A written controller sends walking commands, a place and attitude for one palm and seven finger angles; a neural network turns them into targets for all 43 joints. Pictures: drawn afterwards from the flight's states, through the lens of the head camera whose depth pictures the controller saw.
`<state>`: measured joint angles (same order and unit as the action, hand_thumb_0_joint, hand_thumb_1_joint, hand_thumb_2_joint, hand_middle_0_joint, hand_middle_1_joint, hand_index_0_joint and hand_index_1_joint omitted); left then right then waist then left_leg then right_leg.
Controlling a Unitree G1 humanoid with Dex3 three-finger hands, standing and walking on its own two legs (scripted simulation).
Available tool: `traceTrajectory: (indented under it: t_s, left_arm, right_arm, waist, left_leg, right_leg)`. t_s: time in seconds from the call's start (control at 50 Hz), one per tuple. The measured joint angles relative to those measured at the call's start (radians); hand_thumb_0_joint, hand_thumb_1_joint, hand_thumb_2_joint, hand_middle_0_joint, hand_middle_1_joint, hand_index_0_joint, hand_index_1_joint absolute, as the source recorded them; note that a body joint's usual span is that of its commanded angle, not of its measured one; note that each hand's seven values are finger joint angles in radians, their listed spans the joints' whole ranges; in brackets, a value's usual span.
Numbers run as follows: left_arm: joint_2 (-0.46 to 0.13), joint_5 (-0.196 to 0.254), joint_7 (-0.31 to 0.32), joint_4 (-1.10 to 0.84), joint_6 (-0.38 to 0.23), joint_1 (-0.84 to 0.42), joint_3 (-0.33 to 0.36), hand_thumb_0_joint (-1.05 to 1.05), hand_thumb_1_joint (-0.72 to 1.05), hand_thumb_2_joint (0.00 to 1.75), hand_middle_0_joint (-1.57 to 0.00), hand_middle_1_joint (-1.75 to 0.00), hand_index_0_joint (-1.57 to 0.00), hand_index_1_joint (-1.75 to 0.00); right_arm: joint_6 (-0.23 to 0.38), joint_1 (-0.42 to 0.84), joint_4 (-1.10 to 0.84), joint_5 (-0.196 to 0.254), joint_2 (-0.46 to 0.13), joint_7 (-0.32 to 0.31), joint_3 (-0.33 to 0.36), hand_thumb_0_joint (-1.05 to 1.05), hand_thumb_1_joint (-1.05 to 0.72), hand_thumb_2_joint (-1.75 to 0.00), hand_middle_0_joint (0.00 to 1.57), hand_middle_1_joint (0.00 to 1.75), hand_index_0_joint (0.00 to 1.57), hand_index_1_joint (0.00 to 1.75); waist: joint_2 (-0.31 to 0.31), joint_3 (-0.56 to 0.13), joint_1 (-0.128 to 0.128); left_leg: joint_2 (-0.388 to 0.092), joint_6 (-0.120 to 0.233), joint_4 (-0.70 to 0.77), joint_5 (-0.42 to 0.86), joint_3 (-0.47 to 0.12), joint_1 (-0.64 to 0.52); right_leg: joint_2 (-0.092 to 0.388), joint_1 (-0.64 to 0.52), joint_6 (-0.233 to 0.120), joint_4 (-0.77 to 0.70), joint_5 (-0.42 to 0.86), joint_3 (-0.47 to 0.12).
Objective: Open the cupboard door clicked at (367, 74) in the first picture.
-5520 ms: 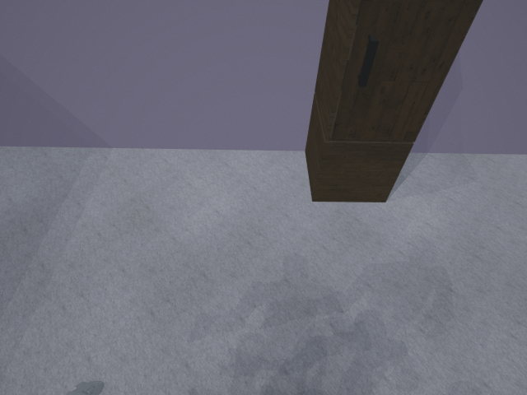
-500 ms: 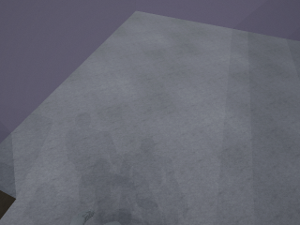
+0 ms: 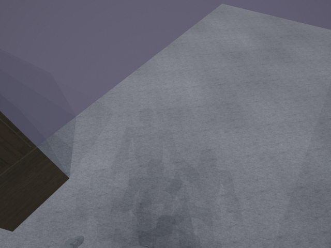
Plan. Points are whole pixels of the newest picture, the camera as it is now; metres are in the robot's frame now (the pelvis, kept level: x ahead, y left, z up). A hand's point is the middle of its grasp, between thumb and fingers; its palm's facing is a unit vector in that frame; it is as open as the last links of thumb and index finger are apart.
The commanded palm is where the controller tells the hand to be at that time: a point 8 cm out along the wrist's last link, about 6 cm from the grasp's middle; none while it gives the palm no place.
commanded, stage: turn to face it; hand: left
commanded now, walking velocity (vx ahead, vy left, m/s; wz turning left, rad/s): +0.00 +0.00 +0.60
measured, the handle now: out of the picture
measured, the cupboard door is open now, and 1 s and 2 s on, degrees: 0 0 0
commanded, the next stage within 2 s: take the last steps up to it in 1.44 s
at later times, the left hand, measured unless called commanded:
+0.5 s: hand out of the picture -0.05 +0.24 -0.17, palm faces +0.37 -0.89 -0.26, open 7.4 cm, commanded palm none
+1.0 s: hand out of the picture -0.04 +0.18 -0.13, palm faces +0.58 -0.76 -0.28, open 7.4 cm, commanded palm none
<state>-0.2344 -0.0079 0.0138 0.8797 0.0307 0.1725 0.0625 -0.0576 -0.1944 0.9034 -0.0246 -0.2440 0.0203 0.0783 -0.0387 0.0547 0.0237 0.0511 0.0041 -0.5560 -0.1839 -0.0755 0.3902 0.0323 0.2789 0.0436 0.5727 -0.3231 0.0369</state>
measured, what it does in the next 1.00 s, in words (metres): steps on the spot, turning left: left foot, then right foot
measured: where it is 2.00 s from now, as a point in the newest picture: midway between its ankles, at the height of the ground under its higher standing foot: outside the picture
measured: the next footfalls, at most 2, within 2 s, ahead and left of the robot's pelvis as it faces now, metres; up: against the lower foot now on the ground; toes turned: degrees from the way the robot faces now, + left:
left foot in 0.40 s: -0.02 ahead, +0.13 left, +0.00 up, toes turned +23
right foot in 0.78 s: +0.08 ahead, -0.10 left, +0.00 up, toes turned +26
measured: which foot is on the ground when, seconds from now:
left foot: down 0.00-0.00, up 0.02-0.38, down 0.40-0.78, up 0.80-1.00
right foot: down 0.00-0.42, up 0.44-0.76, down 0.78-1.00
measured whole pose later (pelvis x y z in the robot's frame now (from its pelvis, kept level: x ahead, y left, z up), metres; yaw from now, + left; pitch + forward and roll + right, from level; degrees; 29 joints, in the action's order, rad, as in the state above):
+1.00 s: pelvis +0.00 -0.03 +0.01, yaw +38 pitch -1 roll +2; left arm -0.18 -0.03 0.02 0.86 0.01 0.20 0.02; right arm -0.09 -0.18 0.94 -0.02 -0.27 0.04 0.09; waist -0.03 0.08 0.03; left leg -0.01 -0.07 -1.14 -0.39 0.00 0.50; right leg 0.11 0.20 -0.02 0.52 -0.31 0.19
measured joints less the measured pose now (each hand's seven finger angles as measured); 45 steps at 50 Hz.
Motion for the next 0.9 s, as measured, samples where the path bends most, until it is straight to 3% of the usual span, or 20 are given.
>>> traceTrajectory:
  t_s: [0.06, 0.12, 0.16, 0.24, 0.34, 0.4, 0.42, 0.46, 0.5, 0.56, 0.66, 0.76, 0.78, 0.84, 0.9]
  left_arm:
    - [0.031, -0.01, 0.004, -0.011, -0.012, 0.013, -0.018, 0.0, 0.9, 0.9, -0.2, -0.29, -0.2, -0.3]
    - [0.049, -0.013, 0.005, -0.008, -0.012, 0.035, -0.028, 0.0, 0.9, 0.9, -0.2, -0.29, -0.2, -0.3]
    - [0.056, -0.015, 0.006, -0.002, -0.014, 0.042, -0.033, 0.0, 0.9, 0.9, -0.2, -0.29, -0.2, -0.3]
    - [0.061, -0.02, 0.002, 0.005, -0.018, 0.048, -0.04, 0.0, 0.9, 0.9, -0.2, -0.29, -0.2, -0.3]
    - [0.043, -0.025, -0.005, 0.012, -0.017, 0.053, -0.034, 0.0, 0.9, 0.9, -0.2, -0.3, -0.2, -0.3]
    - [0.019, -0.019, -0.008, 0.02, -0.01, 0.067, -0.021, 0.0, 0.9, 0.9, -0.2, -0.3, -0.2, -0.3]
    - [0.007, -0.014, -0.01, 0.023, -0.004, 0.07, -0.014, 0.0, 0.9, 0.9, -0.2, -0.3, -0.2, -0.3]
    - [-0.021, -0.012, -0.006, 0.034, 0.02, 0.059, -0.001, 0.0, 0.9, 0.9, -0.2, -0.29, -0.2, -0.3]
    - [-0.035, -0.01, -0.002, 0.046, 0.037, 0.046, 0.009, 0.0, 0.9, 0.9, -0.2, -0.29, -0.2, -0.3]
    - [-0.045, -0.009, -0.008, 0.041, 0.036, 0.025, 0.017, 0.0, 0.9, 0.9, -0.2, -0.29, -0.2, -0.3]
    - [-0.039, -0.005, -0.01, 0.007, 0.025, -0.008, 0.014, 0.0, 0.91, 0.9, -0.2, -0.29, -0.2, -0.3]
    - [-0.014, 0.001, -0.008, -0.027, 0.004, -0.031, -0.003, 0.0, 0.91, 0.9, -0.2, -0.29, -0.2, -0.3]
    - [-0.009, 0.0, -0.008, -0.036, -0.006, -0.028, -0.008, 0.0, 0.9, 0.9, -0.2, -0.29, -0.2, -0.3]
    - [0.025, -0.01, -0.002, -0.043, -0.025, -0.023, -0.027, 0.0, 0.9, 0.9, -0.2, -0.29, -0.2, -0.3]
    - [0.046, -0.012, 0.0, -0.04, -0.024, -0.001, -0.038, 0.0, 0.9, 0.9, -0.2, -0.29, -0.2, -0.3]
  right_arm:
    - [-0.021, 0.012, 0.008, -0.001, -0.013, 0.005, 0.014, 0.01, -0.91, -0.9, 0.2, 0.3, 0.21, 0.3]
    - [-0.029, 0.021, 0.014, -0.004, -0.02, 0.015, 0.02, 0.01, -0.91, -0.9, 0.2, 0.3, 0.2, 0.3]
    - [-0.027, 0.026, 0.014, -0.003, -0.02, 0.019, 0.02, 0.01, -0.91, -0.9, 0.2, 0.3, 0.2, 0.3]
    - [-0.034, 0.037, 0.02, 0.001, -0.017, 0.021, 0.015, 0.01, -0.91, -0.9, 0.2, 0.3, 0.2, 0.3]
    - [-0.03, 0.062, 0.023, 0.006, -0.012, 0.019, 0.002, 0.01, -0.91, -0.9, 0.2, 0.3, 0.2, 0.3]
    - [-0.012, 0.071, 0.007, 0.006, -0.013, 0.02, -0.008, 0.01, -0.91, -0.9, 0.2, 0.3, 0.2, 0.3]
    - [0.0, 0.075, 0.001, 0.004, -0.011, 0.019, -0.007, 0.01, -0.91, -0.9, 0.2, 0.3, 0.2, 0.3]
    - [0.018, 0.083, -0.006, 0.005, 0.003, 0.014, -0.013, 0.01, -0.91, -0.9, 0.2, 0.3, 0.2, 0.3]
    - [0.027, 0.077, -0.012, 0.004, 0.011, 0.004, -0.018, 0.01, -0.91, -0.9, 0.2, 0.3, 0.2, 0.3]
    - [0.026, 0.063, -0.012, 0.0, 0.017, -0.005, -0.023, 0.01, -0.91, -0.9, 0.2, 0.3, 0.21, 0.3]
    - [0.017, 0.042, -0.001, -0.003, 0.018, -0.003, -0.025, 0.01, -0.9, -0.9, 0.2, 0.3, 0.21, 0.3]
    - [0.002, 0.023, 0.004, -0.003, 0.007, 0.0, -0.013, 0.01, -0.9, -0.9, 0.21, 0.3, 0.21, 0.3]
    - [-0.001, 0.016, 0.002, 0.0, 0.003, 0.0, -0.009, 0.01, -0.9, -0.9, 0.21, 0.3, 0.21, 0.3]
    - [-0.016, 0.015, 0.014, 0.002, -0.018, -0.001, 0.009, 0.01, -0.9, -0.9, 0.2, 0.3, 0.21, 0.3]
    - [-0.026, 0.013, 0.026, -0.001, -0.029, 0.009, 0.017, 0.01, -0.91, -0.9, 0.2, 0.3, 0.2, 0.3]
  waist:
    - [-0.021, 0.005, -0.009]
    - [-0.015, 0.005, -0.01]
    - [-0.003, 0.011, -0.005]
    - [0.026, 0.025, -0.009]
    - [0.059, 0.044, -0.033]
    - [0.07, 0.041, -0.04]
    - [0.079, 0.039, -0.039]
    - [0.1, 0.051, -0.044]
    - [0.093, 0.05, -0.04]
    - [0.077, 0.045, -0.035]
    - [0.049, 0.035, -0.022]
    - [0.017, 0.023, -0.002]
    - [0.012, 0.016, -0.002]
    - [-0.02, 0.022, 0.003]
    - [-0.02, 0.021, 0.004]
  left_leg:
    - [0.009, -0.023, -0.266, -0.21, 0.004, 0.091]
    - [-0.014, -0.043, -0.521, -0.202, 0.046, 0.157]
    - [-0.039, -0.059, -0.58, -0.186, 0.068, 0.161]
    - [-0.079, -0.078, -0.502, -0.21, 0.097, 0.108]
    - [-0.096, -0.071, -0.258, -0.245, 0.142, -0.006]
    - [-0.092, -0.051, -0.049, -0.127, 0.17, -0.101]
    - [-0.082, -0.017, -0.025, -0.122, 0.17, -0.105]
    - [-0.067, 0.011, -0.063, -0.144, 0.16, -0.086]
    - [-0.066, 0.014, -0.055, -0.142, 0.138, -0.087]
    - [-0.058, 0.01, -0.002, -0.105, 0.102, -0.103]
    - [-0.039, 0.006, 0.047, -0.068, 0.047, -0.112]
    - [-0.019, -0.02, 0.005, -0.078, -0.013, -0.082]
    - [-0.012, -0.028, -0.025, -0.091, -0.024, -0.064]
    - [0.002, -0.036, -0.294, -0.275, -0.018, 0.028]
    - [-0.012, -0.049, -0.556, -0.249, 0.029, 0.105]
  right_leg:
    - [0.01, -0.011, -0.052, 0.009, 0.011, 0.044]
    - [0.032, -0.047, -0.058, -0.034, 0.017, 0.081]
    - [0.048, -0.064, -0.058, -0.055, 0.026, 0.106]
    - [0.084, -0.076, -0.054, -0.063, 0.024, 0.158]
    - [0.129, -0.057, -0.035, -0.017, -0.003, 0.217]
    - [0.158, -0.028, -0.011, 0.06, -0.043, 0.252]
    - [0.171, 0.002, 0.001, 0.122, -0.06, 0.239]
    - [0.158, 0.08, 0.024, 0.302, -0.182, 0.145]
    - [0.123, 0.146, 0.037, 0.451, -0.197, 0.08]
    - [0.095, 0.195, 0.046, 0.524, -0.138, 0.032]
    - [0.061, 0.173, 0.052, 0.394, -0.119, -0.004]
    - [0.016, 0.057, 0.04, 0.114, -0.051, 0.002]
    - [0.013, 0.021, 0.02, 0.034, -0.02, 0.01]
    - [0.021, 0.005, -0.052, 0.041, -0.017, 0.055]
    - [0.043, -0.037, -0.063, 0.0, -0.002, 0.091]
